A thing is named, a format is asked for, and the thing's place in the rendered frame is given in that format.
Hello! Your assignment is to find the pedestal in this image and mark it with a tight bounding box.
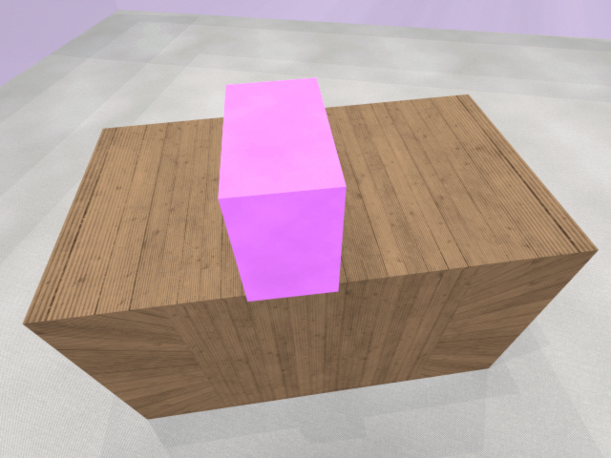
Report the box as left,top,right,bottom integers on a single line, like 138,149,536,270
23,94,599,420

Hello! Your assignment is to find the carton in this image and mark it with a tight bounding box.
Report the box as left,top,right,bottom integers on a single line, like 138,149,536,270
218,78,347,302

